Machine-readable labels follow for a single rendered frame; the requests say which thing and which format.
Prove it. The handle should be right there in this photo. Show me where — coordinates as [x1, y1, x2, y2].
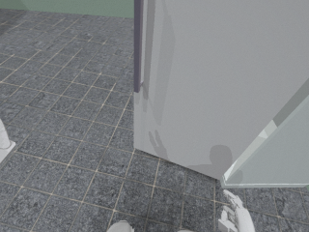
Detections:
[133, 0, 144, 93]

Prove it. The robot left hand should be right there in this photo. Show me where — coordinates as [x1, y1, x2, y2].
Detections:
[0, 118, 16, 165]

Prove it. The fridge door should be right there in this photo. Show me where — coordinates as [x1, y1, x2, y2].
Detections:
[133, 0, 309, 180]

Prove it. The robot left thigh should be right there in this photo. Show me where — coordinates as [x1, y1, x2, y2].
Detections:
[107, 222, 134, 232]

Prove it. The robot right hand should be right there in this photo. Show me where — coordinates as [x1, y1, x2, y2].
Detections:
[218, 189, 256, 232]

